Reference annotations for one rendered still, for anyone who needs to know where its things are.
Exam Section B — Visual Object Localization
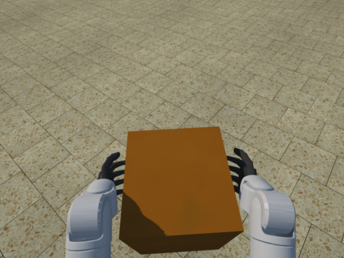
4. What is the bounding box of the carton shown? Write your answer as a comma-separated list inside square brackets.
[119, 126, 244, 255]

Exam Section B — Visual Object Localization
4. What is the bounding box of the right robot hand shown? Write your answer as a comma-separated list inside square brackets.
[226, 148, 257, 194]

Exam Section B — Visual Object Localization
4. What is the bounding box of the robot right forearm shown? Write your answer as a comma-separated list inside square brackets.
[239, 175, 296, 258]

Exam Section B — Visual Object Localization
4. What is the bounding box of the left robot hand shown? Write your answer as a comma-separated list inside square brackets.
[98, 152, 125, 195]

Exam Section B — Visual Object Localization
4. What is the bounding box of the robot left forearm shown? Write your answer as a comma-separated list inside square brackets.
[66, 178, 118, 258]

